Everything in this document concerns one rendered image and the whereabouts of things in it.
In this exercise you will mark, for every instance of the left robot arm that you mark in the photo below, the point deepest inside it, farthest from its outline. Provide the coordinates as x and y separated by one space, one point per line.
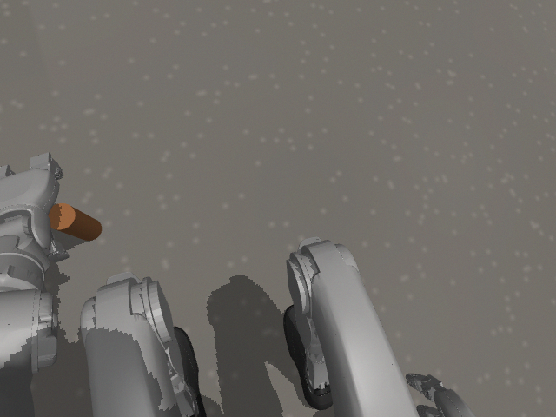
28 326

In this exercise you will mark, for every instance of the left robot foot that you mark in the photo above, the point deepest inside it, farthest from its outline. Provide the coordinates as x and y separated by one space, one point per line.
190 370

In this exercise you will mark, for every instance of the left robot hand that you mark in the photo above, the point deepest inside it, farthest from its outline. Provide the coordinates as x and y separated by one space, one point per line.
37 187

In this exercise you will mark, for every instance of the right robot foot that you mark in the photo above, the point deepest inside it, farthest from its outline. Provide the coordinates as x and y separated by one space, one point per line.
316 398

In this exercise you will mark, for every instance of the right robot hand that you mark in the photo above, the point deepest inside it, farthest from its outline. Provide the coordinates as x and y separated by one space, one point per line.
448 402

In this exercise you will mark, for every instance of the can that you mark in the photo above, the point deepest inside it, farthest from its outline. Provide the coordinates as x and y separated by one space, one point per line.
72 221

